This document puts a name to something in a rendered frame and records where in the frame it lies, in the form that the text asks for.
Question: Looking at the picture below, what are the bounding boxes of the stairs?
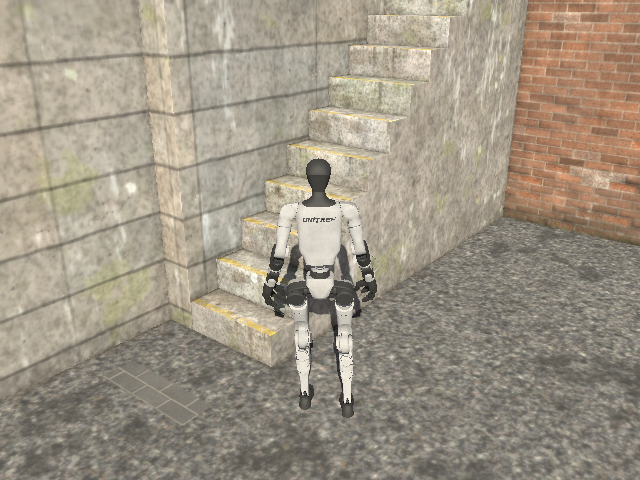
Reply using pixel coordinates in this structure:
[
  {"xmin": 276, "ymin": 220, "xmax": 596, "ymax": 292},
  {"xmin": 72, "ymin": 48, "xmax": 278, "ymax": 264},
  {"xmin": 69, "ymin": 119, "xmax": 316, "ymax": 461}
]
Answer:
[{"xmin": 190, "ymin": 0, "xmax": 528, "ymax": 367}]

